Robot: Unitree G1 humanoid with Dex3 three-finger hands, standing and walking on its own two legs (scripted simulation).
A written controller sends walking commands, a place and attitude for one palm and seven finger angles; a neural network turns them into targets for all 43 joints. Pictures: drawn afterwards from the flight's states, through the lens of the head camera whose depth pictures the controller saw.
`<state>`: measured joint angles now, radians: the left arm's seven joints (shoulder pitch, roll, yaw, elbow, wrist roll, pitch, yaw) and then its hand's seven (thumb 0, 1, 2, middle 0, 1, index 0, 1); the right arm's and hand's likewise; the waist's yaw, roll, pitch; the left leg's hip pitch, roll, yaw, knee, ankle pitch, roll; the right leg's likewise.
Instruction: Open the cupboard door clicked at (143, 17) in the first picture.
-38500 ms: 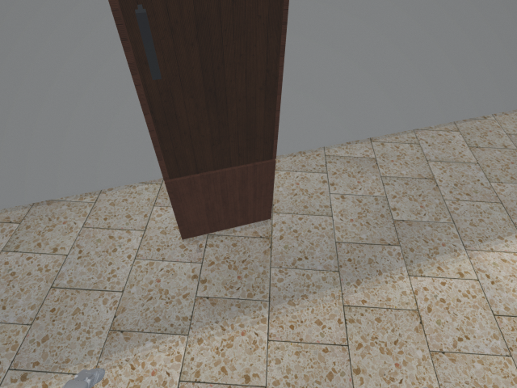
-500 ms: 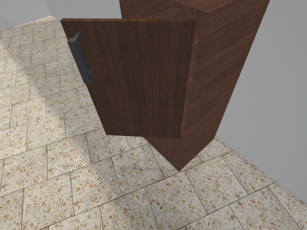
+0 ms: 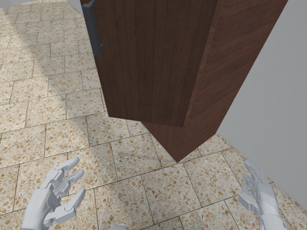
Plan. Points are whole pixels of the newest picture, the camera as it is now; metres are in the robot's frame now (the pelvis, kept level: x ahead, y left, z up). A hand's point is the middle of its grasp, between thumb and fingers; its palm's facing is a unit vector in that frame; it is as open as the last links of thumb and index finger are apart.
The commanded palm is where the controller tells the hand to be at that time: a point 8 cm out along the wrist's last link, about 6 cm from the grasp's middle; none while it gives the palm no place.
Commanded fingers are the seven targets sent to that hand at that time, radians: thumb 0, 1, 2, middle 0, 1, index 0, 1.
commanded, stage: raise the hand with hooked fingers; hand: left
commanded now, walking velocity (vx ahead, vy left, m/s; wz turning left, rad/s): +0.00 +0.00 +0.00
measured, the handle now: (95, 29) +0.63 +0.25 +0.18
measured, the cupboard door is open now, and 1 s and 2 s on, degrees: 44 44 44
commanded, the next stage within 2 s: move the hooked fingers beside the handle in 1.64 s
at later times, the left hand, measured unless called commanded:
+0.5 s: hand (40, 155) +0.24 +0.27 +0.11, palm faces +0.05 -1.00 -0.08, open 11.9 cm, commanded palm +0.21 +0.31 +0.12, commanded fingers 0.00 -0.24 0.41 -0.28 -1.03 -0.28 -1.03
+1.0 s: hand (28, 114) +0.29 +0.29 +0.17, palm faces +0.02 -1.00 -0.07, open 13.9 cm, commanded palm +0.26 +0.33 +0.19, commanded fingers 0.00 -0.50 0.30 -0.30 -1.20 -0.30 -1.20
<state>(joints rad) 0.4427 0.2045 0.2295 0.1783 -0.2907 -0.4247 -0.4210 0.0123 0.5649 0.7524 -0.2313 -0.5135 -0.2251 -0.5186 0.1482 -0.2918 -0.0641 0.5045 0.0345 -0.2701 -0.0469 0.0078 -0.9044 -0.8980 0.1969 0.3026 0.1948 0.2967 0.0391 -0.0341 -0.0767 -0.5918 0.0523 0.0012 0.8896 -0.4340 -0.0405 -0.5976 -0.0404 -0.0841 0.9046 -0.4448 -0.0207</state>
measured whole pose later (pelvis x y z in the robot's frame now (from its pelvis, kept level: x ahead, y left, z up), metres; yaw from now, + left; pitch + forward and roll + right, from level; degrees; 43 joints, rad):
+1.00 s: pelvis +0.02 +0.02 +0.04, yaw +0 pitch +0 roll -1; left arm -0.06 0.42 0.43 0.18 -0.32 0.02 -0.49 -0.01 -0.48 0.31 -0.30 -1.18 -0.29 -1.19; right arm 0.22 -0.26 0.08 0.60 0.06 -0.26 -0.11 0.01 -0.90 -0.90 0.20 0.30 0.20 0.30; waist 0.06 0.04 -0.02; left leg -0.27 0.04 0.01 0.60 -0.33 -0.01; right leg -0.25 -0.03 -0.09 0.56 -0.31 0.01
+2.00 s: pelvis +0.01 +0.02 +0.04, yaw +0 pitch +0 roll +0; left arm -0.37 0.48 0.43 0.49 -0.27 0.02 -0.50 -0.01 -0.50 0.30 -0.30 -1.20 -0.30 -1.20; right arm 0.24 -0.28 0.09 0.63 0.07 -0.23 -0.13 0.01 -0.90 -0.90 0.20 0.30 0.20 0.30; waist 0.04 0.03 0.01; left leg -0.24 0.04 0.01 0.52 -0.27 -0.02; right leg -0.24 -0.04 -0.09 0.50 -0.26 0.00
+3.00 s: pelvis +0.01 +0.03 +0.03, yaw -2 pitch +13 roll -2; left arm -0.99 0.80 0.52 1.25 -0.11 -0.17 -0.56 -0.01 -0.50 0.30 -0.30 -1.20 -0.30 -1.20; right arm 0.41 -0.32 0.06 0.65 0.04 -0.03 -0.08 0.01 -0.90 -0.90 0.20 0.30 0.20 0.30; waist -0.13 0.00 -0.04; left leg -0.56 0.05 0.04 0.67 -0.34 0.00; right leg -0.54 -0.03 -0.05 0.61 -0.29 0.02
